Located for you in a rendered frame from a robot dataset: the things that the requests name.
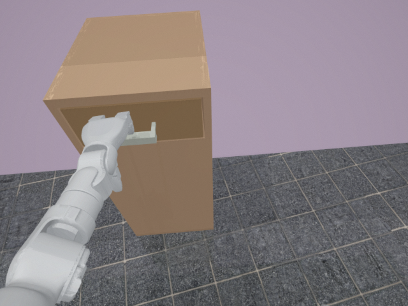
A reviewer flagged drawer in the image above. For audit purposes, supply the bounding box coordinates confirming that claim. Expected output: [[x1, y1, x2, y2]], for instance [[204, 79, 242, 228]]
[[60, 98, 203, 146]]

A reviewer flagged handle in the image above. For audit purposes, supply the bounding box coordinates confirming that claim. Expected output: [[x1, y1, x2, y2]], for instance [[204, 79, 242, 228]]
[[121, 122, 157, 146]]

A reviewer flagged left robot hand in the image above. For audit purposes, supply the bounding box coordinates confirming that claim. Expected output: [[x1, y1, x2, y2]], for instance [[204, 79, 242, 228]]
[[82, 111, 135, 192]]

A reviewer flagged robot left upper arm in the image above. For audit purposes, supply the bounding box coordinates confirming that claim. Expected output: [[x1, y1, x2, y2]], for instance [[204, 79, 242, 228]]
[[0, 232, 90, 306]]

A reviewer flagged robot left forearm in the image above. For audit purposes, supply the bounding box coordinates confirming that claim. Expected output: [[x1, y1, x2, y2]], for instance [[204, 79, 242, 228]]
[[6, 141, 117, 286]]

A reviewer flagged cabinet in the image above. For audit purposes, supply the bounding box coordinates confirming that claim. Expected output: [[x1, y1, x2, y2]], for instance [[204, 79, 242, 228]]
[[43, 10, 214, 236]]

